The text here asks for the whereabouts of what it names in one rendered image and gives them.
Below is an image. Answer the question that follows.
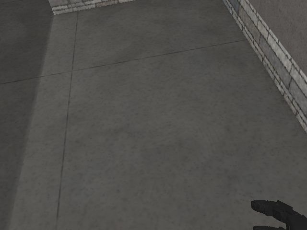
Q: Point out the robot right hand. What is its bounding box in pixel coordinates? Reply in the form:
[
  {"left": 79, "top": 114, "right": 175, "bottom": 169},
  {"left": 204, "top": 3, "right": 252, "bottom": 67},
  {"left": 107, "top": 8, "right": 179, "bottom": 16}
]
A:
[{"left": 250, "top": 200, "right": 307, "bottom": 230}]

